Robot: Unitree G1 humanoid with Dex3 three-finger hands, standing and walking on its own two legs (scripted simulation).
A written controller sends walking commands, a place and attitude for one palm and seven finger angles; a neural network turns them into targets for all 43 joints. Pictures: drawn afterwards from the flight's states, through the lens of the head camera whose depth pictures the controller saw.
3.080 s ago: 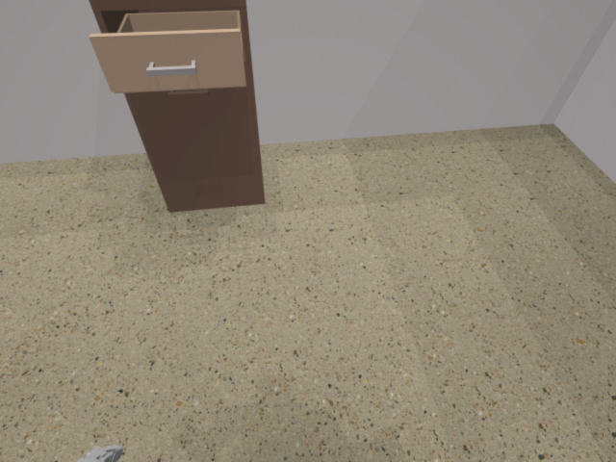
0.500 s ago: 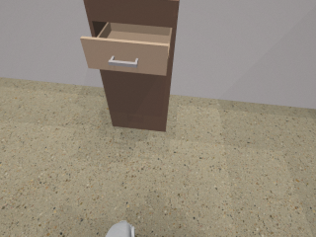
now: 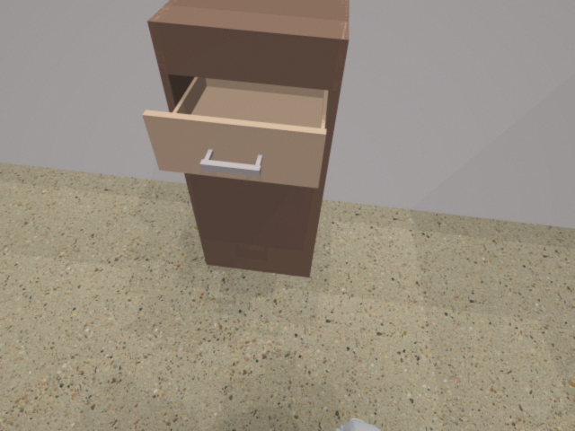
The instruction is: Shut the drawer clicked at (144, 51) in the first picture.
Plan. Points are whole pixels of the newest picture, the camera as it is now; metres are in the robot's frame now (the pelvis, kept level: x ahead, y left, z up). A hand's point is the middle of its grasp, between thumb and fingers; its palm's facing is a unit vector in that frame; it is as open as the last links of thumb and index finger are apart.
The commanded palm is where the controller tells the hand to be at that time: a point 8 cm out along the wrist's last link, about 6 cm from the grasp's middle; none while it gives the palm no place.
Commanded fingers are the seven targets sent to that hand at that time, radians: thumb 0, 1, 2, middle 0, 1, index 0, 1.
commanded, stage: take the last steps up to it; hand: left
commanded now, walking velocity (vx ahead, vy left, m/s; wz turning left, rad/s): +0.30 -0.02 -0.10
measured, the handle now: (232, 162) +0.64 +0.17 -0.02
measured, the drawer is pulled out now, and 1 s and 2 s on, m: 0.17 0.17 0.17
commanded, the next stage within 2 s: come to a stop and stand still in 0.40 s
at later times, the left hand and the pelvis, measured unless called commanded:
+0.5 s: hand out of the picture +0.16 +0.11 -0.17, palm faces +0.05 -0.99 -0.15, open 7.3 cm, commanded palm none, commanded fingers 0.00 0.90 0.90 -0.20 -0.30 -0.20 -0.30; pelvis +0.16 -0.05 +0.00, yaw -1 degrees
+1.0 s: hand (211, 390) +0.22 +0.14 -0.18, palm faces +0.01 -0.96 -0.28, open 7.4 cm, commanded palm none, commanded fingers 0.00 0.90 0.90 -0.20 -0.30 -0.20 -0.30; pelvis +0.16 -0.06 -0.02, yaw -3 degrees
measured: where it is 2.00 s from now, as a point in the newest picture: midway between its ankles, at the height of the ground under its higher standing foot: outside the picture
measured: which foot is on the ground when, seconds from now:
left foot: down 0.00-0.16, up 0.18-0.58, down 0.60-1.00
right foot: up 0.00-0.14, down 0.16-0.64, up 0.66-0.98, down 1.00-1.00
